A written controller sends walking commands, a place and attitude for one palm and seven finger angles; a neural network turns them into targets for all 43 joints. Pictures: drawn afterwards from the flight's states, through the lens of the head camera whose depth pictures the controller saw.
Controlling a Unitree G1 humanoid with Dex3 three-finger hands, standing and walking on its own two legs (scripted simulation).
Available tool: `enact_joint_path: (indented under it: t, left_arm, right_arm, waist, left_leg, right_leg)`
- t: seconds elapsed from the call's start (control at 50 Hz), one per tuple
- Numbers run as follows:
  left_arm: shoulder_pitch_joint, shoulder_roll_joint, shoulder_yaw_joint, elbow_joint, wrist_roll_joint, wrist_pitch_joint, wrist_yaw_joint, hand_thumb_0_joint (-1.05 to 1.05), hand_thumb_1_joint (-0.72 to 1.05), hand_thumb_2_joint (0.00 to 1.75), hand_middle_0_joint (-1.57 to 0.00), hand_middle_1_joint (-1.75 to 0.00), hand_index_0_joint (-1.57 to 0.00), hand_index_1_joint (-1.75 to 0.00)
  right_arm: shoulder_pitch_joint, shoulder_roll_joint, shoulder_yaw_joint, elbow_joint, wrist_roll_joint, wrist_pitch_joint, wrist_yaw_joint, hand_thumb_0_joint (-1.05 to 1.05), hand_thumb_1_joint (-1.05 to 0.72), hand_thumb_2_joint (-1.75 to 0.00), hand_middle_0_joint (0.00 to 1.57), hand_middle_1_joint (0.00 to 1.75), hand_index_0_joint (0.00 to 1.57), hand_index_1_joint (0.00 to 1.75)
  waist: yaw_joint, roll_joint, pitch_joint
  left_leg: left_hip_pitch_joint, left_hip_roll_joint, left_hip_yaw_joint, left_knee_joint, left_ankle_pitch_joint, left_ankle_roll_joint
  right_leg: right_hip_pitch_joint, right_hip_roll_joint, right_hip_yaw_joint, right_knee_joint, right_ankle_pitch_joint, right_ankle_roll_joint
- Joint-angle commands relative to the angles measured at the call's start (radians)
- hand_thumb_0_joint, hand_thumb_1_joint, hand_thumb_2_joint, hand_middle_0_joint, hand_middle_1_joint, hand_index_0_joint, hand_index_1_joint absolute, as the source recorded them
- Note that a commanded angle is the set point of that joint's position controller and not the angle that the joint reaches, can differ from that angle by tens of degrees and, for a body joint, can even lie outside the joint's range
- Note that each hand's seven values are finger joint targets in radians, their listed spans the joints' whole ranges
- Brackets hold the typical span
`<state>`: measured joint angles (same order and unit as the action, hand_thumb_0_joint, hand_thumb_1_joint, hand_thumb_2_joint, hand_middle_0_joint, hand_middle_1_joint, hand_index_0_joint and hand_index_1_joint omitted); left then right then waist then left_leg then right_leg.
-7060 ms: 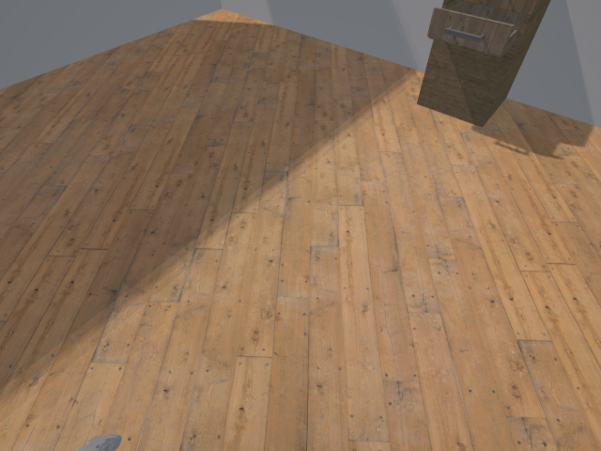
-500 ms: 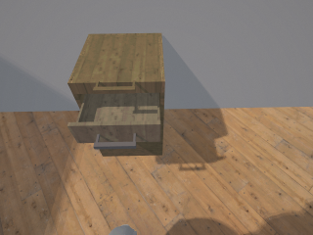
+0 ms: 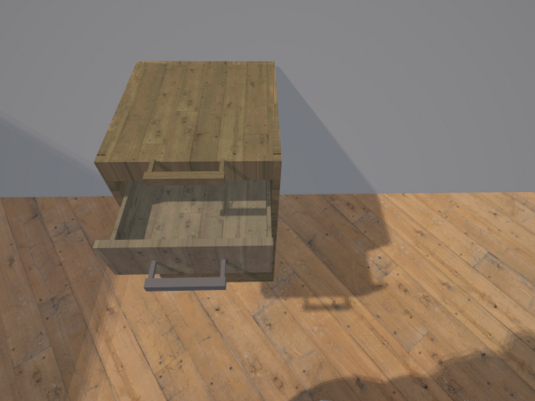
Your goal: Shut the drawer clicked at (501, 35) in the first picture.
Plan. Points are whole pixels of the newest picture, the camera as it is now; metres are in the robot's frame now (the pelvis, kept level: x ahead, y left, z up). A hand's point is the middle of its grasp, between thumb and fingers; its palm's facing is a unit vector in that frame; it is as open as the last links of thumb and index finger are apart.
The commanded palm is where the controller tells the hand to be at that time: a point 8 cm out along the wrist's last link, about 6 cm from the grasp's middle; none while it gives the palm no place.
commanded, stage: come to a stop and stand still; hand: left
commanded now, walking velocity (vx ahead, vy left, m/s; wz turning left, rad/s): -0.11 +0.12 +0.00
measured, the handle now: (187, 274) +0.39 +0.21 -0.22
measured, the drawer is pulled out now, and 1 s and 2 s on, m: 0.19 0.19 0.19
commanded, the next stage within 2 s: look again from close up in 0.86 s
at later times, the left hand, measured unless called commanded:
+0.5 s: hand out of the picture +0.00 +0.19 -0.16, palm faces +0.08 -0.96 -0.25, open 7.4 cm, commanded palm none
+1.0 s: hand out of the picture -0.07 +0.16 -0.17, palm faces +0.04 -0.99 -0.17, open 7.4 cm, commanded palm none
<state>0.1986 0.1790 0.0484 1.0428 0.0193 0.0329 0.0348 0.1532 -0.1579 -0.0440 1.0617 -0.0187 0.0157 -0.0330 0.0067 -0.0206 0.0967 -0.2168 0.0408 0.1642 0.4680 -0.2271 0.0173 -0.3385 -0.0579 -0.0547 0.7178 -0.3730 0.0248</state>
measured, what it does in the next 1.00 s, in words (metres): steps on the spot: right foot, then left foot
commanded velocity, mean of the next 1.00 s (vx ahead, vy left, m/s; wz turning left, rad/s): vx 0.00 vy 0.04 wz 0.00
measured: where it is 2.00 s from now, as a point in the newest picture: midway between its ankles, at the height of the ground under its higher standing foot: outside the picture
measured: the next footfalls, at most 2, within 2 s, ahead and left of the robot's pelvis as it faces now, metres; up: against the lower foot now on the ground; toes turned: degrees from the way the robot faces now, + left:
right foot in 0.04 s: +0.04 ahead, -0.12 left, +0.00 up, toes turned -3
left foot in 0.52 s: -0.04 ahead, +0.14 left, +0.00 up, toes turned +2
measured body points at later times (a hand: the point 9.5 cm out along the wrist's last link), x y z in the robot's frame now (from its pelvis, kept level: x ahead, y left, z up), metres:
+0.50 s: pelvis -0.04 -0.01 +0.00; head -0.02 -0.02 +0.45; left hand +0.00 +0.24 -0.14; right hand +0.02 -0.26 -0.15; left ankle -0.08 +0.13 -0.73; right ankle +0.02 -0.12 -0.74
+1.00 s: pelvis -0.03 +0.01 +0.00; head -0.02 +0.01 +0.45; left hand -0.07 +0.21 -0.16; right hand -0.05 -0.20 -0.16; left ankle -0.08 +0.13 -0.74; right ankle +0.00 -0.11 -0.74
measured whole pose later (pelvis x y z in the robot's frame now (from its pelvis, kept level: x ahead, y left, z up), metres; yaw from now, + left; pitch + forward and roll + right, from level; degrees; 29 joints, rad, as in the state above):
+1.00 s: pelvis -0.03 +0.01 +0.00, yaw +0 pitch -1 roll +0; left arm 0.31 0.11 0.00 1.18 0.01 -0.01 0.04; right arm 0.31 -0.12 0.00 1.13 -0.01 0.00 -0.03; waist 0.01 0.01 0.04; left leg -0.13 0.03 0.04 0.44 -0.30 -0.02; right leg -0.26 -0.02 -0.05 0.43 -0.17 0.00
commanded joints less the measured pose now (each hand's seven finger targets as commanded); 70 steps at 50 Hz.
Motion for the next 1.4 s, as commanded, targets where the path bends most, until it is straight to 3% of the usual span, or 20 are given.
enact_joint_path:
  t: [0.0,0.02,0.04,0.06,0.12,0.2,0.34,0.42,0.46,0.5,0.54,0.64,0.72,0.92,0.94,0.96,0.98,1.02,1.08,1.38]
  left_arm:
    - [0.159,0.087,0.017,-0.030,0.004,-0.017,0.003,0.00,0.90,0.90,-0.20,-0.30,-0.20,-0.30]
    - [0.141,0.150,0.022,-0.039,0.012,-0.029,0.009,0.00,0.90,0.90,-0.20,-0.30,-0.20,-0.30]
    - [0.110,0.200,0.027,-0.048,0.008,-0.034,0.005,0.00,0.90,0.90,-0.20,-0.30,-0.20,-0.30]
    - [0.120,0.213,0.033,-0.056,0.005,-0.036,0.006,0.00,0.90,0.90,-0.20,-0.30,-0.20,-0.30]
    - [0.021,0.174,0.032,-0.078,0.004,-0.032,0.017,0.00,0.90,0.90,-0.20,-0.30,-0.20,-0.30]
    - [0.042,0.182,0.039,-0.085,0.002,-0.037,0.018,0.00,0.90,0.90,-0.20,-0.30,-0.20,-0.30]
    - [0.057,0.200,0.043,-0.074,0.015,-0.032,0.004,0.00,0.90,0.90,-0.20,-0.30,-0.20,-0.30]
    - [0.018,0.189,0.038,-0.057,0.008,-0.025,0.001,0.00,0.90,0.90,-0.20,-0.30,-0.20,-0.30]
    - [-0.002,0.149,0.024,-0.051,-0.003,-0.017,-0.001,0.00,0.90,0.90,-0.20,-0.30,-0.20,-0.30]
    - [0.022,0.078,0.010,-0.056,-0.010,-0.012,-0.008,0.00,0.90,0.90,-0.20,-0.30,-0.20,-0.30]
    - [0.023,0.068,0.004,-0.027,0.003,-0.004,-0.013,0.00,0.90,0.90,-0.20,-0.30,-0.20,-0.30]
    - [0.106,0.066,-0.018,0.046,0.001,-0.023,-0.015,0.00,0.90,0.90,-0.20,-0.30,-0.20,-0.30]
    - [0.115,0.067,-0.026,0.079,-0.005,-0.032,-0.010,0.00,0.90,0.90,-0.20,-0.30,-0.20,-0.30]
    - [0.159,0.031,-0.033,0.111,-0.010,-0.047,0.001,0.00,0.90,0.90,-0.20,-0.30,-0.20,-0.30]
    - [0.223,0.063,-0.039,0.127,0.001,-0.075,0.043,0.00,0.90,0.90,-0.20,-0.30,-0.20,-0.30]
    - [0.210,0.102,-0.029,0.091,-0.005,-0.079,0.032,0.00,0.90,0.90,-0.20,-0.30,-0.20,-0.30]
    - [0.178,0.089,-0.034,0.077,-0.004,-0.079,0.022,0.00,0.90,0.90,-0.20,-0.30,-0.20,-0.30]
    - [0.159,0.062,-0.039,0.061,-0.003,-0.067,0.011,0.00,0.90,0.90,-0.20,-0.30,-0.20,-0.30]
    - [0.155,0.039,-0.044,0.056,-0.007,-0.065,0.004,0.00,0.90,0.90,-0.20,-0.30,-0.20,-0.30]
    - [0.121,0.072,-0.031,0.019,-0.013,-0.058,0.004,0.00,0.90,0.90,-0.20,-0.30,-0.20,-0.30]
  right_arm:
    - [0.017,-0.153,-0.042,-0.064,0.004,0.003,0.001,0.00,-0.90,-0.90,0.20,0.30,0.20,0.30]
    - [0.046,-0.105,-0.038,-0.071,0.012,0.005,0.008,0.00,-0.90,-0.90,0.20,0.30,0.20,0.30]
    - [0.071,-0.074,-0.033,-0.081,0.014,0.013,0.015,0.00,-0.90,-0.90,0.20,0.30,0.20,0.30]
    - [0.050,-0.077,-0.033,-0.087,0.011,0.036,0.009,0.00,-0.90,-0.90,0.20,0.30,0.20,0.30]
    - [0.074,-0.102,-0.037,-0.063,0.007,0.044,0.011,0.00,-0.90,-0.90,0.20,0.30,0.20,0.30]
    - [0.058,-0.118,-0.034,-0.076,0.003,0.044,0.019,0.00,-0.90,-0.90,0.20,0.30,0.20,0.30]
    - [0.046,-0.096,-0.016,-0.084,0.010,0.025,0.027,0.00,-0.90,-0.90,0.20,0.30,0.20,0.30]
    - [0.131,-0.080,-0.005,-0.050,0.012,0.010,0.020,0.00,-0.90,-0.90,0.20,0.30,0.20,0.30]
    - [0.194,-0.088,0.002,-0.018,0.009,-0.002,0.015,0.00,-0.90,-0.90,0.20,0.30,0.20,0.30]
    - [0.157,-0.159,-0.001,-0.042,-0.004,-0.009,0.010,0.00,-0.90,-0.90,0.20,0.30,0.20,0.30]
    - [0.050,-0.160,0.003,-0.057,-0.001,-0.011,0.005,0.00,-0.90,-0.90,0.20,0.30,0.20,0.30]
    - [0.097,-0.119,0.014,-0.021,0.011,-0.024,-0.006,0.00,-0.90,-0.90,0.20,0.30,0.20,0.30]
    - [0.160,-0.093,0.018,0.016,0.013,-0.020,-0.003,0.00,-0.90,-0.90,0.20,0.30,0.20,0.30]
    - [0.221,-0.055,0.031,0.058,0.016,-0.034,-0.010,0.00,-0.90,-0.90,0.20,0.30,0.20,0.30]
    - [0.117,-0.097,0.029,-0.010,0.017,-0.055,0.009,0.00,-0.90,-0.90,0.20,0.30,0.20,0.30]
    - [0.191,-0.048,0.027,-0.034,0.009,-0.045,0.008,0.00,-0.90,-0.90,0.20,0.30,0.20,0.30]
    - [0.231,-0.039,0.032,-0.026,0.008,-0.051,0.009,0.00,-0.90,-0.90,0.20,0.30,0.20,0.30]
    - [0.264,-0.041,0.039,-0.036,0.006,-0.057,0.007,0.00,-0.90,-0.90,0.20,0.30,0.20,0.30]
    - [0.276,-0.055,0.044,-0.046,0.010,-0.055,0.003,0.00,-0.90,-0.90,0.20,0.30,0.20,0.30]
    - [0.272,-0.076,0.055,-0.006,0.006,-0.050,0.002,0.00,-0.90,-0.90,0.20,0.30,0.20,0.30]
  waist:
    - [0.037,0.094,-0.131]
    - [0.018,-0.094,-0.140]
    - [0.002,-0.188,-0.114]
    - [0.033,-0.210,-0.150]
    - [-0.002,-0.097,-0.127]
    - [0.028,-0.112,-0.149]
    - [0.052,-0.182,-0.134]
    - [0.010,-0.161,-0.131]
    - [-0.019,-0.072,-0.103]
    - [0.010,0.129,-0.049]
    - [0.034,0.244,0.015]
    - [0.032,0.134,-0.008]
    - [0.009,0.006,0.016]
    - [0.002,0.015,-0.032]
    - [0.035,0.052,-0.027]
    - [-0.011,0.100,-0.119]
    - [-0.022,0.114,-0.121]
    - [-0.018,0.140,-0.095]
    - [-0.017,0.007,-0.026]
    - [-0.010,0.011,-0.026]
  left_leg:
    - [0.016,0.179,-0.123,0.036,0.363,0.048]
    - [-0.063,0.073,-0.060,0.151,0.131,-0.015]
    - [-0.125,-0.020,-0.044,0.269,-0.245,-0.046]
    - [-0.120,-0.024,-0.132,0.412,-0.386,-0.041]
    - [-0.217,-0.018,-0.203,0.625,-0.274,-0.052]
    - [-0.258,-0.019,-0.210,0.621,-0.200,-0.078]
    - [-0.119,-0.026,-0.149,0.269,-0.219,-0.062]
    - [0.041,-0.032,-0.119,0.017,-0.097,-0.044]
    - [0.152,-0.006,-0.137,-0.128,-0.029,-0.026]
    - [-0.036,0.170,-0.339,-0.258,-0.177,0.040]
    - [-0.220,0.194,-0.361,-0.364,-0.314,0.064]
    - [-0.070,0.102,-0.250,-0.234,-0.064,0.030]
    - [-0.045,0.067,-0.220,-0.205,-0.111,0.007]
    - [0.019,0.070,-0.193,-0.174,0.018,0.000]
    - [-0.055,0.080,-0.132,0.003,0.100,-0.028]
    - [-0.028,0.010,-0.161,-0.022,-0.086,-0.027]
    - [-0.019,0.027,-0.182,-0.054,-0.056,-0.016]
    - [-0.049,0.066,-0.205,-0.079,0.009,0.006]
    - [-0.068,0.058,-0.204,-0.081,0.041,0.012]
    - [-0.016,0.051,-0.181,-0.114,0.104,0.001]
  right_leg:
    - [0.145,-0.027,0.025,-0.263,0.315,-0.015]
    - [0.184,-0.157,0.201,-0.313,0.577,-0.060]
    - [0.168,-0.311,0.277,-0.353,0.796,-0.155]
    - [0.134,-0.355,0.330,-0.380,0.832,-0.215]
    - [0.181,-0.293,0.250,-0.344,0.798,-0.230]
    - [0.259,-0.273,0.214,-0.360,0.687,-0.210]
    - [0.222,-0.229,0.233,-0.442,0.345,-0.198]
    - [0.127,-0.181,0.202,-0.445,0.155,-0.152]
    - [0.002,-0.112,0.160,-0.410,-0.023,-0.086]
    - [0.028,-0.006,0.048,-0.279,0.031,-0.031]
    - [0.139,0.004,0.004,-0.172,0.097,-0.014]
    - [0.154,-0.018,0.043,-0.307,0.231,-0.016]
    - [0.131,-0.033,0.094,-0.378,0.170,-0.028]
    - [0.150,-0.042,0.088,-0.373,0.247,-0.036]
    - [0.178,-0.092,0.102,-0.287,0.522,-0.048]
    - [0.173,-0.110,0.158,-0.304,0.311,-0.069]
    - [0.127,-0.082,0.140,-0.285,0.141,-0.081]
    - [0.126,-0.040,0.084,-0.257,0.148,-0.072]
    - [0.130,-0.041,0.083,-0.263,0.218,-0.070]
    - [0.179,-0.048,0.090,-0.259,0.346,-0.070]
